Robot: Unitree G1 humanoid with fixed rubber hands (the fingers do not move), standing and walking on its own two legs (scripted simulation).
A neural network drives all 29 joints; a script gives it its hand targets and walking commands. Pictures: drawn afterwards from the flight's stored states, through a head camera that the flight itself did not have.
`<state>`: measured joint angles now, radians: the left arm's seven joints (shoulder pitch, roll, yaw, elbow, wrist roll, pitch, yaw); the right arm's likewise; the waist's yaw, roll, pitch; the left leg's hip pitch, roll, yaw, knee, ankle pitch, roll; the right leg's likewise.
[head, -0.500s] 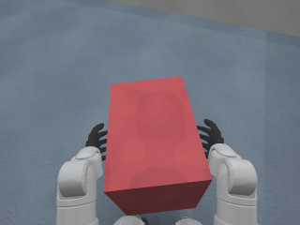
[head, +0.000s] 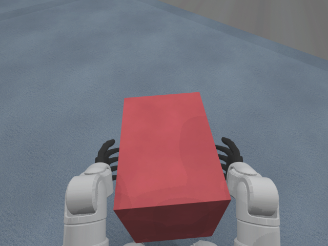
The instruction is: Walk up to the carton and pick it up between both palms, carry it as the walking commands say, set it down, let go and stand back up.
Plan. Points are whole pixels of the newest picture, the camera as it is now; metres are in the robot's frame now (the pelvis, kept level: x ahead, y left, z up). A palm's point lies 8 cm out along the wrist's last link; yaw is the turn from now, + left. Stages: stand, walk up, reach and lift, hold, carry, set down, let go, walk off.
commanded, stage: carry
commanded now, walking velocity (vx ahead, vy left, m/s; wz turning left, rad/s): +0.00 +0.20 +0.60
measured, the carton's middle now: (167, 166) +0.32 +0.00 +0.01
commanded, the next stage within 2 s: none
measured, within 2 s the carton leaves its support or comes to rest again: neither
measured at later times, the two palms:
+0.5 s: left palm out of the picture +0.07 +0.41 +0.06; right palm (90, 229) +0.15 +0.14 +0.08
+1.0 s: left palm out of the picture -0.21 +0.64 +0.06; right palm out of the picture -0.05 +0.40 +0.08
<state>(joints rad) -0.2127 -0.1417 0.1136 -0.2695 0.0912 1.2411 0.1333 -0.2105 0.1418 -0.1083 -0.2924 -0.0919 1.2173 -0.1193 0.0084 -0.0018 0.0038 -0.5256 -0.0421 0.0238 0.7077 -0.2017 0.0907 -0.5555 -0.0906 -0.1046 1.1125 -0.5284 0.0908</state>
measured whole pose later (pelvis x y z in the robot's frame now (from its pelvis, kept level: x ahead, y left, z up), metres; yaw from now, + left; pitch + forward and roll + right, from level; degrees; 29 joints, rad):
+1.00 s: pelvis -0.36 +0.37 +0.00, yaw +34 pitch +0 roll -3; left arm -0.23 -0.15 0.12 -0.23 0.11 1.26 0.14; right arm -0.21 0.14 -0.13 -0.24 -0.08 1.22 -0.11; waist 0.00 -0.01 0.01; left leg -0.50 -0.03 0.02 0.76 -0.25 0.08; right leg -0.56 -0.15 -0.04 1.17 -0.58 0.09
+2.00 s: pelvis -0.80 +0.56 +0.01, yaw +49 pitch -2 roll -4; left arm -0.25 -0.15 0.11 -0.14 0.13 1.28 0.13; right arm -0.20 0.14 -0.14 -0.19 -0.10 1.26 -0.10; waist 0.00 0.04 -0.10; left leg -0.42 -0.05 -0.01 0.64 -0.20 0.09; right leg -0.43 -0.02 -0.03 0.90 -0.47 -0.01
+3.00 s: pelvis -1.10 +0.62 +0.01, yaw +48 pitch +2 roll -3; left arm -0.23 -0.15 0.09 -0.29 0.09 1.25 0.15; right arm -0.22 0.14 -0.14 -0.31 -0.09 1.23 -0.10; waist 0.02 0.03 -0.08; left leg -0.41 -0.10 -0.05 0.62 -0.24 -0.02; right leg -0.32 -0.02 -0.02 0.59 -0.29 0.01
